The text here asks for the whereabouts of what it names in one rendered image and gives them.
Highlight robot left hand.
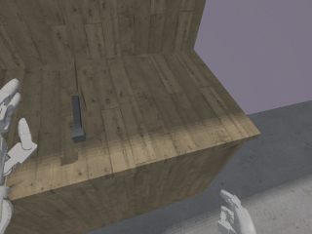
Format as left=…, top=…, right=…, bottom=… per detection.
left=0, top=78, right=38, bottom=186

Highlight robot left forearm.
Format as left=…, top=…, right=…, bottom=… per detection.
left=0, top=185, right=14, bottom=234

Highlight tap lever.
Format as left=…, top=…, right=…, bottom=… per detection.
left=71, top=95, right=86, bottom=143

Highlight counter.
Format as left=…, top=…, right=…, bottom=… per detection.
left=0, top=0, right=260, bottom=234

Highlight robot right hand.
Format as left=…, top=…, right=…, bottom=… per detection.
left=217, top=189, right=256, bottom=234

